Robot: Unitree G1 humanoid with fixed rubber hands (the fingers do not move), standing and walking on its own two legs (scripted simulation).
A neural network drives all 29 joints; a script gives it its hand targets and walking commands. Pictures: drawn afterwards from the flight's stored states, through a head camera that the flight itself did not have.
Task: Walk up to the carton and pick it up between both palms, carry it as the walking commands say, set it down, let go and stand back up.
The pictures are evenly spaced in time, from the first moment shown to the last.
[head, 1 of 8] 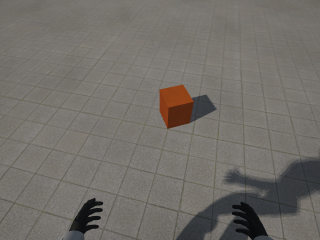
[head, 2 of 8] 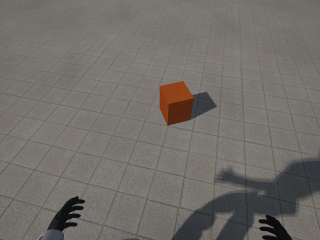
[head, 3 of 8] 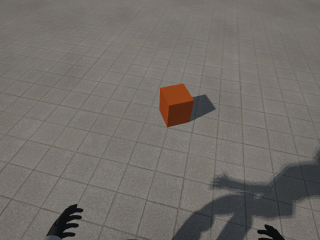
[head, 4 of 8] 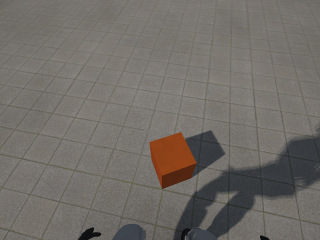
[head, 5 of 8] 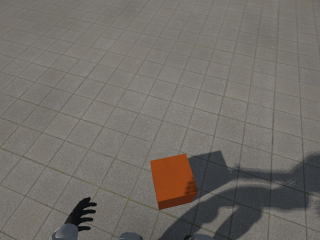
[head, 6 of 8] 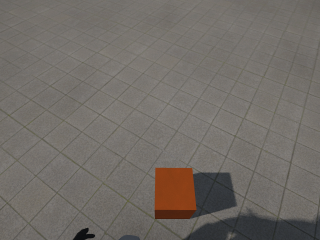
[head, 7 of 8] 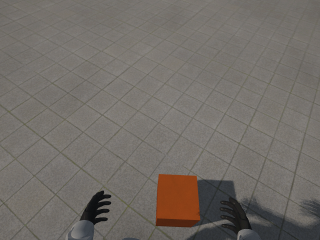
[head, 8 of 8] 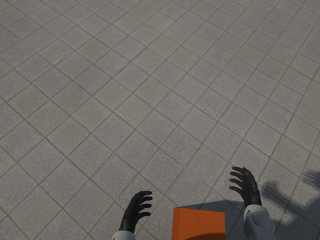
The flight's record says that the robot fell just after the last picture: yes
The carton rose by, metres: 0.00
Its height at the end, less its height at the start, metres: +0.00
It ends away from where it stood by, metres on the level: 0.00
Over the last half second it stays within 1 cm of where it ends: yes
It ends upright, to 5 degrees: yes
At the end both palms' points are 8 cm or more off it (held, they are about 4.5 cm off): yes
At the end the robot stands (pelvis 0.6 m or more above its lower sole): yes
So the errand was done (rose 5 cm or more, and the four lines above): no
